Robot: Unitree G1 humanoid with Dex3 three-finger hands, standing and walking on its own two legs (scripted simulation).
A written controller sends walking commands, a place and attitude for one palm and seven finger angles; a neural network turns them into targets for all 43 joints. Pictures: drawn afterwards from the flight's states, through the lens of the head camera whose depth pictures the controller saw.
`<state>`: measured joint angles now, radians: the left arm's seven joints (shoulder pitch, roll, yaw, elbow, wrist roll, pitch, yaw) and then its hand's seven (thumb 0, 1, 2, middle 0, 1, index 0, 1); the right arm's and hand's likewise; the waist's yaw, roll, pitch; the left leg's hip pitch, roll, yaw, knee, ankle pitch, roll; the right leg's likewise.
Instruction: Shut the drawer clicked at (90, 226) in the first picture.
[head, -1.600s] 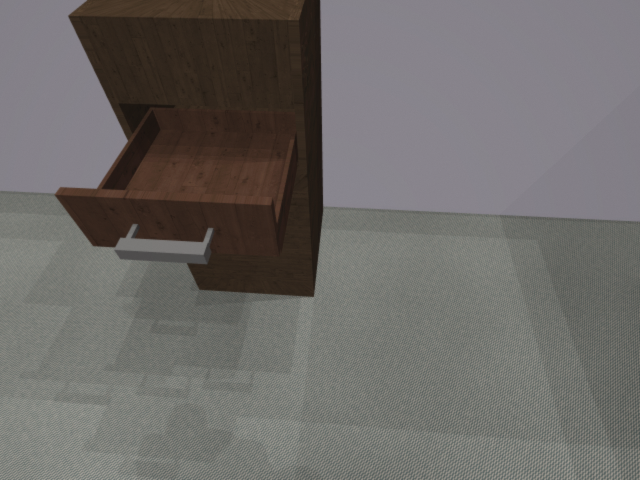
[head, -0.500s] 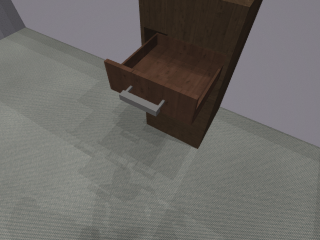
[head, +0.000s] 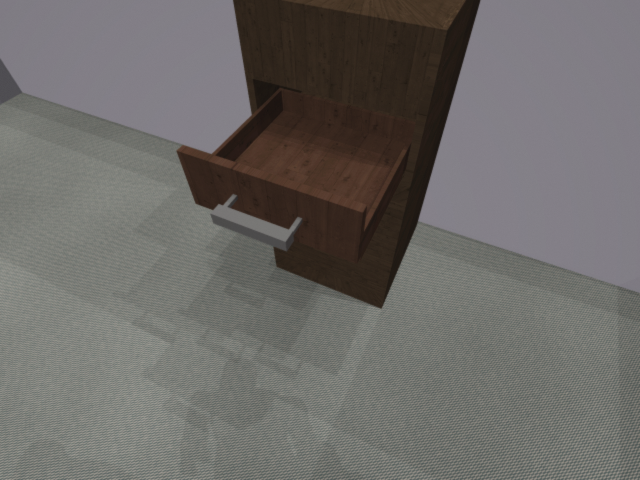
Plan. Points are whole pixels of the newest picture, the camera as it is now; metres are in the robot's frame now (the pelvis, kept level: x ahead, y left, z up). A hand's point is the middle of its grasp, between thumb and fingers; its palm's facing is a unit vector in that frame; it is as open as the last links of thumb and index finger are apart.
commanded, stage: look at it before walking up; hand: left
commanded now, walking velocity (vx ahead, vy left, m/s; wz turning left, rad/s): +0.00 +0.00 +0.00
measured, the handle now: (258, 218) +0.57 +0.14 -0.07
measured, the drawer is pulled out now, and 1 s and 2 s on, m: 0.29 0.29 0.29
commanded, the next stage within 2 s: turn to face it in 0.04 s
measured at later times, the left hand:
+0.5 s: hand out of the picture +0.04 +0.19 -0.19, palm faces -0.07 -0.97 -0.24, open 7.4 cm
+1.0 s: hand out of the picture +0.09 +0.16 -0.19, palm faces -0.23 -0.95 -0.21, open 7.4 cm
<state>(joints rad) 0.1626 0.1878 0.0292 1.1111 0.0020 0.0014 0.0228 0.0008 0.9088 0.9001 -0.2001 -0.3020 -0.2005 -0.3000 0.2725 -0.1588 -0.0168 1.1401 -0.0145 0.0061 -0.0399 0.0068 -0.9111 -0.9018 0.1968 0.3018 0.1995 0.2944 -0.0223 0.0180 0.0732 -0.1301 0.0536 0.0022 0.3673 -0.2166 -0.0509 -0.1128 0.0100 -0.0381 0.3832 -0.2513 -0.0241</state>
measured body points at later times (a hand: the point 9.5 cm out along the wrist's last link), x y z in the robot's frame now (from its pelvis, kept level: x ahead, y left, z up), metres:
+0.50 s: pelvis -0.02 -0.01 -0.01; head +0.03 -0.02 +0.43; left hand +0.04 +0.24 -0.17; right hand +0.00 -0.25 -0.17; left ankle -0.01 +0.15 -0.74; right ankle -0.04 -0.09 -0.72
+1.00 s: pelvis -0.02 -0.01 -0.01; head +0.04 -0.02 +0.43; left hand +0.10 +0.21 -0.17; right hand +0.01 -0.28 -0.15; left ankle +0.01 +0.11 -0.75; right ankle -0.03 -0.11 -0.74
